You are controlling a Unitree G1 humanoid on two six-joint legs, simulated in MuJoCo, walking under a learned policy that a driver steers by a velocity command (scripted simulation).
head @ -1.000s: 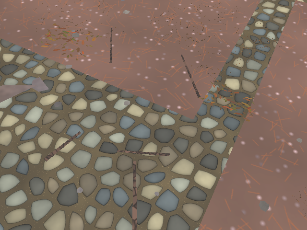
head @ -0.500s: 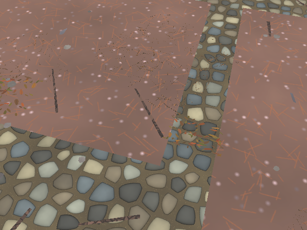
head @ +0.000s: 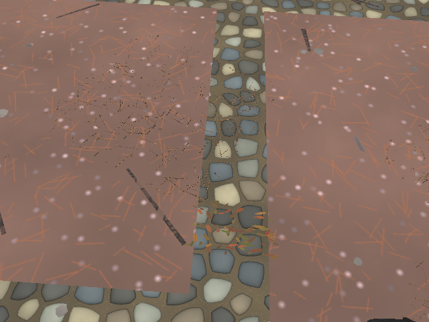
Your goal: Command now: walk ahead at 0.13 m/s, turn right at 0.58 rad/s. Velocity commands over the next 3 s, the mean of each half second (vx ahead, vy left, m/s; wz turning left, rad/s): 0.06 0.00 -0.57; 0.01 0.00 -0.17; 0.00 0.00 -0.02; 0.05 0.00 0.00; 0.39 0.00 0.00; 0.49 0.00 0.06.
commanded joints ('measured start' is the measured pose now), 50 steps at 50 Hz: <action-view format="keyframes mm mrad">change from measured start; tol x16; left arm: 1 47 94 23 -59 15 25 -12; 16 -72 44 -11 -160 9 62 -65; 19 -48 275 42 -191 23 40 -38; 50 -105 17 -46 44 8 1 0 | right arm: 1 111 -88 -30 -48 2 19 -12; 50 139 -90 -40 89 11 57 -5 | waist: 1 -59 97 -211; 15 -70 186 -147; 17 -41 92 -139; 19 -49 -323 -28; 37 -94 -79 -111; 40 -14 157 -93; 50 -79 34 -56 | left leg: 1 376 322 -279 -194 517 167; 15 163 312 -1 -244 -43 134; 17 82 278 66 -106 -95 47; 19 -236 3 134 297 -502 -94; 26 -73 23 -6 496 -224 -67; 35 133 -9 4 81 -296 -27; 39 440 165 -185 -307 23 21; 41 222 246 -242 -280 108 97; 50 298 110 -130 -250 -33 35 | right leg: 1 -221 -93 -38 208 43 50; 16 105 -129 -201 -443 207 1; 17 173 -122 -161 -554 245 -17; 19 114 -537 482 -829 448 -189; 24 91 -306 128 -750 637 -162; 37 104 -309 181 -657 678 -142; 41 127 -131 6 -639 300 -8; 50 99 -172 64 -705 465 -2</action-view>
